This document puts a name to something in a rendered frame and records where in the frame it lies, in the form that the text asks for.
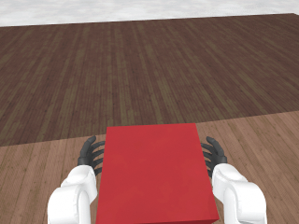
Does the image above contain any robot right hand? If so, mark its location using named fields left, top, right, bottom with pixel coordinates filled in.
left=200, top=136, right=228, bottom=179

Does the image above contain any robot left hand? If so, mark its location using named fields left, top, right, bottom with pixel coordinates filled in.
left=77, top=135, right=106, bottom=176

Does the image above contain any robot right forearm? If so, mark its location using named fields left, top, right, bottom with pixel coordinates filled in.
left=211, top=163, right=267, bottom=224

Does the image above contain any carton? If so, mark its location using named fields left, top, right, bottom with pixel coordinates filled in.
left=95, top=122, right=220, bottom=224

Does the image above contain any robot left forearm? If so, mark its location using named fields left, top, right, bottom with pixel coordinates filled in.
left=47, top=165, right=98, bottom=224

